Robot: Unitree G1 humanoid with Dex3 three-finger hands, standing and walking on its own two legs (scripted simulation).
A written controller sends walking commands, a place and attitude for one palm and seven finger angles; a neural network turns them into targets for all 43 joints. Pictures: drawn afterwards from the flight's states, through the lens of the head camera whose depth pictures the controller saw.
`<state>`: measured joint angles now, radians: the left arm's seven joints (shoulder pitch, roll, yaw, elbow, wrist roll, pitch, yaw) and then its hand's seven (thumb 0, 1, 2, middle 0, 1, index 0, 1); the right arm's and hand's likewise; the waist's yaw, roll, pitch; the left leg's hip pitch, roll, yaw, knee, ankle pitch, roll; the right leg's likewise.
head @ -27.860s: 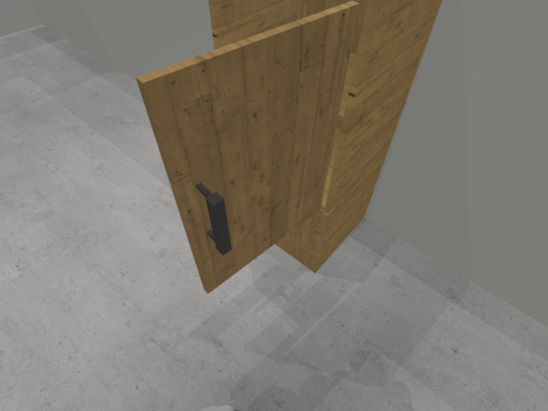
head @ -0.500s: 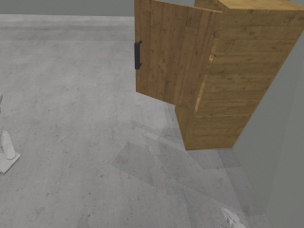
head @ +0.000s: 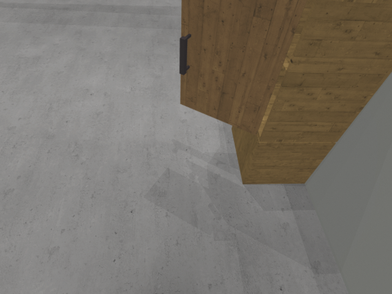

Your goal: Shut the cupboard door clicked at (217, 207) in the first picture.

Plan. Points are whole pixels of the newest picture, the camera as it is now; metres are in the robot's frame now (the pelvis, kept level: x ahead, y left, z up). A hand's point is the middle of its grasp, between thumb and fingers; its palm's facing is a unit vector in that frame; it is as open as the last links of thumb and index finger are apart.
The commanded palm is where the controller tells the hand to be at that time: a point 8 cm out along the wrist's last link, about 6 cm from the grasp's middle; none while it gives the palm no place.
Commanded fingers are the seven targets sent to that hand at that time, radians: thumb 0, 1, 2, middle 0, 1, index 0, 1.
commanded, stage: let the arm hang, fingers relaxed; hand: left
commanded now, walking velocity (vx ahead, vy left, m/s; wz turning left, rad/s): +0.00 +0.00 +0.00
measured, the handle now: (185, 54) +1.01 +0.10 -0.04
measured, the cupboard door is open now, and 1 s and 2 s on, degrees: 58 58 58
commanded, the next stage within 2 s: look to check the result in 0.68 s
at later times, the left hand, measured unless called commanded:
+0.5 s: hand out of the picture +0.01 +0.17 -0.17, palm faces +0.01 -0.99 -0.16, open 7.3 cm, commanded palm none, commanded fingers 0.00 0.90 0.90 -0.20 -0.30 -0.20 -0.30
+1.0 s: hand out of the picture +0.01 +0.19 -0.17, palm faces +0.00 -0.98 -0.20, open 7.4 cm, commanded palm none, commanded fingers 0.00 0.90 0.90 -0.20 -0.30 -0.20 -0.30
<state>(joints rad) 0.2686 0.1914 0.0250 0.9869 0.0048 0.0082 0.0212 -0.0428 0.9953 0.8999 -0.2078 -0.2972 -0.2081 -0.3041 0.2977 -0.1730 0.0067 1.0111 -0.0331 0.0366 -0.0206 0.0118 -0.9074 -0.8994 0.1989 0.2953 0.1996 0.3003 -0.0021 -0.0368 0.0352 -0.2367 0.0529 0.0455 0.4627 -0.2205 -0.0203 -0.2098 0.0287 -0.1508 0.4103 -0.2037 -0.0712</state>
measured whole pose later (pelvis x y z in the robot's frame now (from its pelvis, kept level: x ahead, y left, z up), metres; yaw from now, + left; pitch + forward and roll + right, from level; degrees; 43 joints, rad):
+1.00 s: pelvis +0.02 +0.02 +0.00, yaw -3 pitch -1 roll +0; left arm 0.32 0.13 0.01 1.15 0.01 -0.01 0.04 0.01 0.90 0.90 -0.20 -0.30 -0.20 -0.30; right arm 0.32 -0.13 0.01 1.14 -0.02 0.00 -0.04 0.01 -0.91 -0.90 0.20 0.30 0.20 0.30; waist -0.01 0.01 0.03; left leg -0.13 0.03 0.11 0.38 -0.23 0.01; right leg -0.15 0.01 -0.09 0.39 -0.22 -0.04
